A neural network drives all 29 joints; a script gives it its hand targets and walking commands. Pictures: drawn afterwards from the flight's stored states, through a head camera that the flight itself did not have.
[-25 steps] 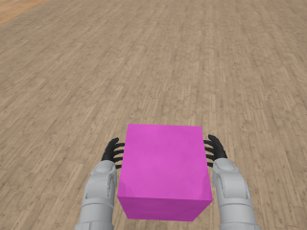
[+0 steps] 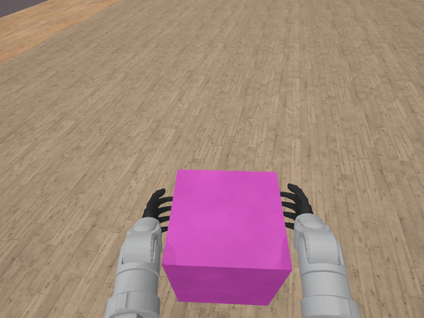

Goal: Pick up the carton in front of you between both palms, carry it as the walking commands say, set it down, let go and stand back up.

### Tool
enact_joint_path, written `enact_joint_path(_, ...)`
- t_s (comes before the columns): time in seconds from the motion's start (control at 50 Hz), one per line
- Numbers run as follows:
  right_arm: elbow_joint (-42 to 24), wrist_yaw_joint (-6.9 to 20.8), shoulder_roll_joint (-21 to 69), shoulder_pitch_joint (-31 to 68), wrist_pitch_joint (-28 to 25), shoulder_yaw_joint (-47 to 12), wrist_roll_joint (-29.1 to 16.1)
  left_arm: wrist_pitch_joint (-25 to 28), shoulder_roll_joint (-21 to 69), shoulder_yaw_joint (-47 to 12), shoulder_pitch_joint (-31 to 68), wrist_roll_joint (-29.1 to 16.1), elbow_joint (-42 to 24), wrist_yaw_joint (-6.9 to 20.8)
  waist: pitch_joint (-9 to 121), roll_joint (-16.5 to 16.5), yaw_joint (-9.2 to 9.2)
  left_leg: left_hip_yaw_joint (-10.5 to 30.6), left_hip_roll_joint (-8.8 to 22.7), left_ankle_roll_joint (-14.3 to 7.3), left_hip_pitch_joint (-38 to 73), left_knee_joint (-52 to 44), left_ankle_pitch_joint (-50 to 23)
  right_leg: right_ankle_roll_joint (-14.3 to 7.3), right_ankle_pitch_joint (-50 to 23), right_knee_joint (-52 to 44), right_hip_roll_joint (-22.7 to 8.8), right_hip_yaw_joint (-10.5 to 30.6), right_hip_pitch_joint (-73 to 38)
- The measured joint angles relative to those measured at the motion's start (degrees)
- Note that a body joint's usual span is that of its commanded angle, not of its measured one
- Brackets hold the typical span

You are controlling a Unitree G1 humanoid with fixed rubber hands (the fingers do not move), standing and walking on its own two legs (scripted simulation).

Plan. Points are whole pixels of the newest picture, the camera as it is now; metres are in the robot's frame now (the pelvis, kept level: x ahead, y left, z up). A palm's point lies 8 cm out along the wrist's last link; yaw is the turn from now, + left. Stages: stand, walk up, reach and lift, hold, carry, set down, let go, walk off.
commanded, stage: hold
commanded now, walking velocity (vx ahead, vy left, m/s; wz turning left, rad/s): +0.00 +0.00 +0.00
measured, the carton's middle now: (224, 240) +0.30 +0.00 -0.04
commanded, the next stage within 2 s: set down in 0.10 s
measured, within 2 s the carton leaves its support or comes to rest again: neither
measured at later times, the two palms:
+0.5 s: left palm (162, 220) +0.34 +0.15 -0.02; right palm (293, 221) +0.33 -0.15 -0.02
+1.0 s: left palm (181, 244) +0.39 +0.14 -0.21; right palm (284, 253) +0.35 -0.16 -0.21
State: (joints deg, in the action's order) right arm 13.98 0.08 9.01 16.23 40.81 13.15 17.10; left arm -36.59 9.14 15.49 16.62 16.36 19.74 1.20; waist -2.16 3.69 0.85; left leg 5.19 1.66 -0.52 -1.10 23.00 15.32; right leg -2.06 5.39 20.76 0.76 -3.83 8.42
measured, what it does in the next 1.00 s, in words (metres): lowers itself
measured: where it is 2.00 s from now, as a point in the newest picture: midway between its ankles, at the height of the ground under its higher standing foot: outside the picture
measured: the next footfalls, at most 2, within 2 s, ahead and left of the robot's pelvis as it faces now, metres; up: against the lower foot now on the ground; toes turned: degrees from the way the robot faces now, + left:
none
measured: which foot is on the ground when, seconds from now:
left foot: down 0.00-1.00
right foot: down 0.00-1.00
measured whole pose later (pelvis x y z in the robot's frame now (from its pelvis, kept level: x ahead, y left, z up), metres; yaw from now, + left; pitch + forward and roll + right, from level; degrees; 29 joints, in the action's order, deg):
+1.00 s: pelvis -0.04 +0.05 -0.14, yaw +0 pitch +37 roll +2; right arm 28.9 0.2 6.4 38.5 12.6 27.0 14.4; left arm -10.3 6.4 21.3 39.7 10.8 35.1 -4.5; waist 10.1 3.9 3.6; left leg 0.9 -3.8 -0.1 -81.8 74.1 29.7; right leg 1.9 15.8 67.8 -2.2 2.9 89.4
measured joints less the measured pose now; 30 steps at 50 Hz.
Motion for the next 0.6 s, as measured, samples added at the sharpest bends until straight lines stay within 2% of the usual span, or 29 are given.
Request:
enact_joint_path(0.2, 1.6, 0.1, 0.4, 1.6, 0.2, 1.2, 0.7, -0.5, 0.3, 1.1, 1.0, 0.8, 0.8, 0.2, 0.2, 0.2, 0.11, 0.9, 0.1, 0.1, 0.2, 0.2, 0.4, -0.1, 0.4, -0.2, 0.2, -0.6, -0.6)
enact_joint_path(0.3, 6.1, 0.5, 1.8, 5.7, -2.2, 6.3, 3.2, 1.5, 1.5, 4.9, 5.0, 3.4, 4.9, 0.3, -0.6, 0.3, 0.38, 0.9, -0.3, 0.6, -1.7, 2.8, 1.5, 0.2, 1.3, 2.0, -0.2, -0.4, 1.1)
enact_joint_path(0.4, 11.5, 2.1, 2.3, 11.6, -7.1, 13.0, 6.6, 6.3, 3.5, 10.8, 10.3, 7.5, 9.6, 0.3, -2.1, 0.6, 1.14, 0.6, -1.1, 1.2, -7.3, 7.9, 3.3, 0.7, 2.7, 6.5, -0.8, 0.2, 6.6)
enact_joint_path(0.48, 14.3, 3.1, 1.6, 14.4, -12.4, 15.1, 8.3, 11.5, 4.0, 12.9, 13.1, 9.4, 12.1, -0.1, -2.6, 0.6, 1.93, -0.2, -1.9, 1.6, -15.7, 12.9, 4.5, 1.4, 3.5, 10.9, -1.4, 1.1, 15.1)
enact_joint_path(0.6, 15.1, 2.7, 0.1, 14.7, -22.9, 14.2, 5.8, 21.1, 3.2, 11.2, 14.2, 6.3, 13.1, -2.3, -3.2, -0.3, 2.17, -2.7, -3.3, 1.0, -32.6, 20.4, 5.9, 2.4, 3.9, 18.1, -2.3, 3.8, 32.7)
